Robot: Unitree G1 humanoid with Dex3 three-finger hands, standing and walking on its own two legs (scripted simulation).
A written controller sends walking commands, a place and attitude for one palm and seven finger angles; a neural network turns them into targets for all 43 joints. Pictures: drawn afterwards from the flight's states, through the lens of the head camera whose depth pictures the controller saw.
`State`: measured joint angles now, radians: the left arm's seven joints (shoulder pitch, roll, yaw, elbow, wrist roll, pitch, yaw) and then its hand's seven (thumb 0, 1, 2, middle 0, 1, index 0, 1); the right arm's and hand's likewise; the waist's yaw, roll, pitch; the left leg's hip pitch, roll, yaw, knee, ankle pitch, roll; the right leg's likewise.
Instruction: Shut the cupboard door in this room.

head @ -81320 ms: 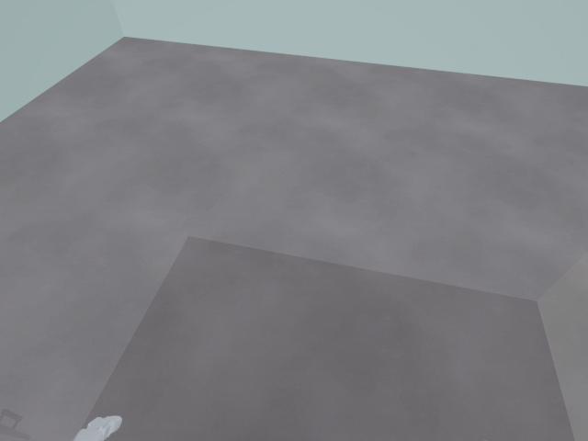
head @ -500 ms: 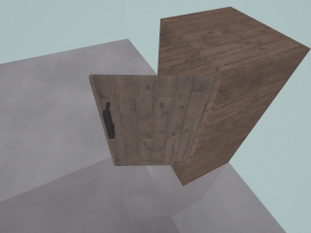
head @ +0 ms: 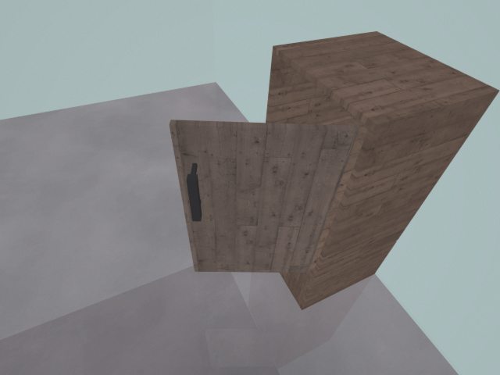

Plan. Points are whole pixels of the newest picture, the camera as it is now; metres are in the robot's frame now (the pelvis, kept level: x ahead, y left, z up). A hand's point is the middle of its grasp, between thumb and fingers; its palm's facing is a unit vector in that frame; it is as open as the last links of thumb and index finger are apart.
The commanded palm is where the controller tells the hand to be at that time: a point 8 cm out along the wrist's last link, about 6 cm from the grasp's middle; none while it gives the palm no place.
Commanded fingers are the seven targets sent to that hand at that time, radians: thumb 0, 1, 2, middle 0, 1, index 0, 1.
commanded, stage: look again from close up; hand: left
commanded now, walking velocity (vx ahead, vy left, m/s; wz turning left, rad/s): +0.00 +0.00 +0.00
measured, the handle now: (195, 192) +0.51 +0.16 -0.04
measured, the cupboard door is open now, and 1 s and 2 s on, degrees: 65 65 65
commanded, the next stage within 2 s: shuffle to correct the standing spot in 0.02 s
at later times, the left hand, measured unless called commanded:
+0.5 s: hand out of the picture -0.09 +0.15 -0.17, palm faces +0.08 -0.98 -0.17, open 7.4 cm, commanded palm none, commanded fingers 0.00 0.90 0.90 -0.20 -0.30 -0.20 -0.30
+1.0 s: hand out of the picture +0.07 +0.13 -0.16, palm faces +0.08 -0.97 -0.23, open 7.3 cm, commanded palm none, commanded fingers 0.00 0.90 0.90 -0.20 -0.30 -0.20 -0.30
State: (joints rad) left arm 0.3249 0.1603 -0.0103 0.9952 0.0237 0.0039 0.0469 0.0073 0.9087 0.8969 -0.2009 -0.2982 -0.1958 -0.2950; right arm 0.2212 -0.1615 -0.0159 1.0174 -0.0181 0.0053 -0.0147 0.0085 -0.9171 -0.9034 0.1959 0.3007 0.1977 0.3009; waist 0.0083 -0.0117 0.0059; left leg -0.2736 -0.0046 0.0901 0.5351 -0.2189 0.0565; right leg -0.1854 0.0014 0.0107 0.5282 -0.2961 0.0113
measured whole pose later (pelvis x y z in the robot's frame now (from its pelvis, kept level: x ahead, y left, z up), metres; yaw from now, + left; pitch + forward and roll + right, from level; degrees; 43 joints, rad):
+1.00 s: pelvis +0.04 -0.06 +0.00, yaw +2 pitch +1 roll +0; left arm 0.29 0.17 0.06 0.99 0.03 -0.02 0.02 0.02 0.93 0.90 -0.20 -0.30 -0.19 -0.29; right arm 0.38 -0.15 -0.06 1.11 -0.03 0.02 -0.01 0.01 -0.91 -0.90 0.20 0.30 0.20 0.30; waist -0.02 0.03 0.01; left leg -0.39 0.05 0.04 0.84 -0.45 0.03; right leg -0.25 -0.05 -0.10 0.51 -0.27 0.00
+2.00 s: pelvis +0.05 -0.05 +0.01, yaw +3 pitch -1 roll +0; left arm 0.28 0.19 0.03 1.06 0.03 0.04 0.03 0.01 0.91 0.90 -0.20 -0.30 -0.20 -0.30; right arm 0.28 -0.15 -0.01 1.09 -0.02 0.03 -0.02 0.01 -0.91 -0.90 0.19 0.30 0.20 0.30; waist 0.03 -0.07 0.04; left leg -0.15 -0.03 0.06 0.46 -0.29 0.05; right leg -0.22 -0.07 -0.04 0.49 -0.25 0.02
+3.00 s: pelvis +0.02 -0.07 +0.00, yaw +3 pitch -3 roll +0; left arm 0.35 0.16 -0.01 1.06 0.02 0.00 0.04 0.01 0.91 0.90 -0.20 -0.30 -0.20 -0.29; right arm 0.31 -0.16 0.00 1.04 -0.02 0.00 -0.01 0.01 -0.92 -0.90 0.20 0.30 0.20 0.30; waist 0.01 -0.01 -0.01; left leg -0.18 -0.02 0.05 0.48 -0.25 0.03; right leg -0.24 -0.07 -0.05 0.49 -0.20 0.02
